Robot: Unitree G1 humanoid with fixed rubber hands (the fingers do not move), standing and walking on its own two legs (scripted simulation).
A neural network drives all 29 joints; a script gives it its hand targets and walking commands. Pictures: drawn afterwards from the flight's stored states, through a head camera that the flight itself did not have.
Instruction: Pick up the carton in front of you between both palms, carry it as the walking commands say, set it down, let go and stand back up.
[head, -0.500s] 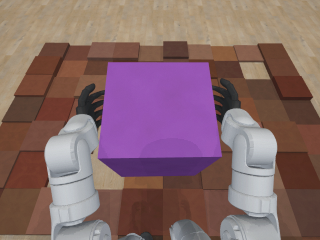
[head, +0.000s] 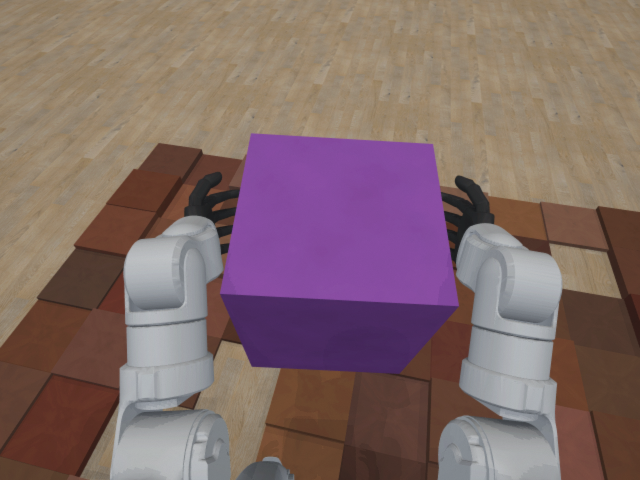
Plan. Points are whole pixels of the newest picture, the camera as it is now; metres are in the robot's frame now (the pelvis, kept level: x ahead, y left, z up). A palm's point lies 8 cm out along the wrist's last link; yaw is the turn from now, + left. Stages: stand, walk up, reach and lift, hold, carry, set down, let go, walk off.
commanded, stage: carry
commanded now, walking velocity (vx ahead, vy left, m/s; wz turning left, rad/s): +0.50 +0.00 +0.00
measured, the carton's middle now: (333, 266) +0.36 +0.02 +0.07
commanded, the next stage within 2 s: none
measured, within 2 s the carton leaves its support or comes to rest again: neither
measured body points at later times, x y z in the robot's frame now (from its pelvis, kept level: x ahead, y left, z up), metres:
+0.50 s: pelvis +0.33 -0.01 -0.03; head +0.34 -0.01 +0.42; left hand +0.66 +0.11 +0.07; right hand +0.64 -0.19 +0.07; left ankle +0.16 +0.11 -0.74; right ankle +0.44 -0.09 -0.76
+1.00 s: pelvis +0.67 -0.01 -0.05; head +0.63 -0.01 +0.40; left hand +0.93 +0.13 +0.07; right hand +0.92 -0.17 +0.07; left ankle +0.82 +0.06 -0.76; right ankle +0.44 -0.09 -0.75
